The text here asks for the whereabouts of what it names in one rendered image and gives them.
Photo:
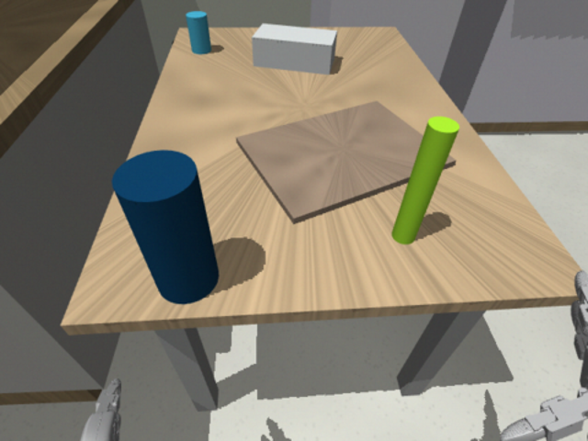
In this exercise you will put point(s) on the table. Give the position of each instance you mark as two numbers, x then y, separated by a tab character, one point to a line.
481	246

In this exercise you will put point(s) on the right robot hand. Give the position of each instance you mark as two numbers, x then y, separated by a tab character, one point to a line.
559	417

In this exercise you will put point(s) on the left robot hand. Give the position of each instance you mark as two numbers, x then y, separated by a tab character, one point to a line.
104	425

